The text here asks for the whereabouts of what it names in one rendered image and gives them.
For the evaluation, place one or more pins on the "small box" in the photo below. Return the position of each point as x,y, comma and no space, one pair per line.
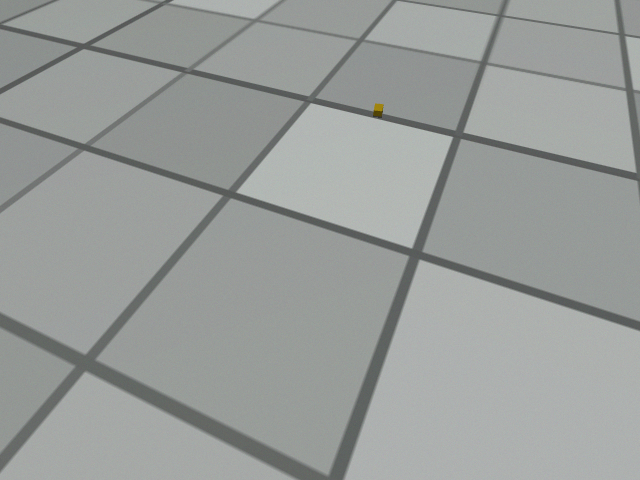
378,109

